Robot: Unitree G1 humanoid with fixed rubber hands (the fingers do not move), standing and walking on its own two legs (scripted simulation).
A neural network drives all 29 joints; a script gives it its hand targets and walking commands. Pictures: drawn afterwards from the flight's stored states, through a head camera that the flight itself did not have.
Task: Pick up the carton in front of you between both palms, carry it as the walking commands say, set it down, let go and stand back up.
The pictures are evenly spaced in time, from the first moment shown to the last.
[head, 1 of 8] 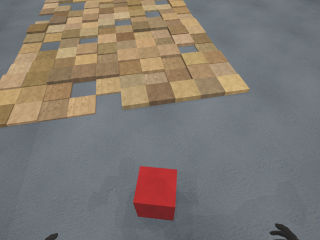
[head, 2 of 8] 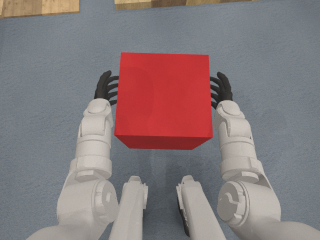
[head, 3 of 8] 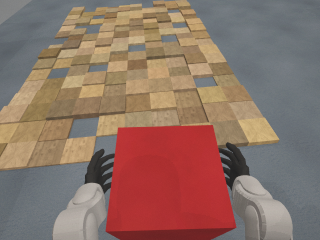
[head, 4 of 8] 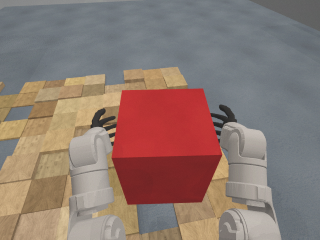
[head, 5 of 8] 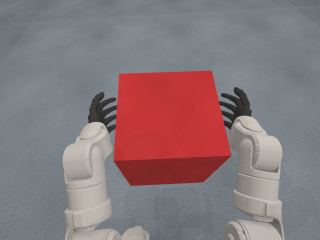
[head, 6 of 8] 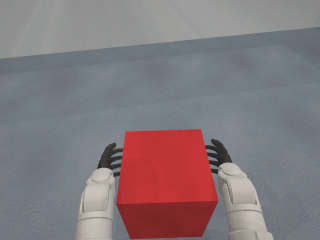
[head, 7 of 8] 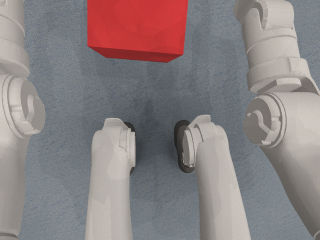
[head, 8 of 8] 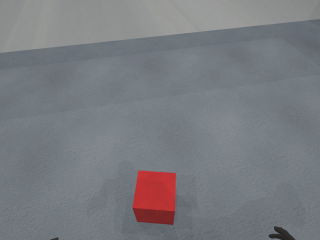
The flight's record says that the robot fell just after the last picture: no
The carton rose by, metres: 0.79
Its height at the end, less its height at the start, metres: +0.00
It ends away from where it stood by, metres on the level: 6.68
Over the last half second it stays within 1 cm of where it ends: yes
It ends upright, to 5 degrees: yes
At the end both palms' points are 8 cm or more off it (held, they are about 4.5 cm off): yes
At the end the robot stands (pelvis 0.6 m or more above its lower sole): yes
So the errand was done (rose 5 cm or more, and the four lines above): yes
